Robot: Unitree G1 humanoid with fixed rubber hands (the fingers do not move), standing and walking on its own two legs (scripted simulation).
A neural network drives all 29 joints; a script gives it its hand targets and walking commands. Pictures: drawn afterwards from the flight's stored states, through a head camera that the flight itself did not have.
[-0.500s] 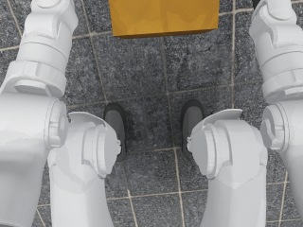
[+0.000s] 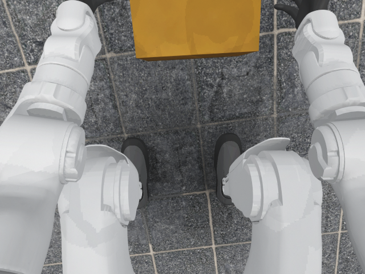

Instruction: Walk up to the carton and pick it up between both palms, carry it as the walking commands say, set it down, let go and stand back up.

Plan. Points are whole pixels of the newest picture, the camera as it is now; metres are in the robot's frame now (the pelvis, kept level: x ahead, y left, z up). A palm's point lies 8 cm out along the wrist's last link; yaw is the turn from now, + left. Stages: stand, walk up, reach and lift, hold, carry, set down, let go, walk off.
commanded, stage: reach and lift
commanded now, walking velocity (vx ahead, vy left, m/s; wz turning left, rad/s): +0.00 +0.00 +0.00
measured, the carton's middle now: (193, 11) +0.54 -0.04 -0.29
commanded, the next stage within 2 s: none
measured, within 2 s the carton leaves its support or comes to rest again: leaves its support in 0.96 s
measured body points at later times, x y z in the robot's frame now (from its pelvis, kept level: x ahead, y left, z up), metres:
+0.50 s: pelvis +0.00 +0.00 +0.00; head +0.38 -0.02 +0.23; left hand +0.55 +0.12 -0.21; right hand +0.53 -0.20 -0.22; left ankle +0.12 +0.13 -0.33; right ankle +0.12 -0.12 -0.33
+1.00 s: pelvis +0.01 +0.00 -0.01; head +0.37 -0.02 +0.24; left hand +0.56 +0.11 -0.20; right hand +0.53 -0.20 -0.21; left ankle +0.12 +0.13 -0.33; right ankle +0.12 -0.12 -0.33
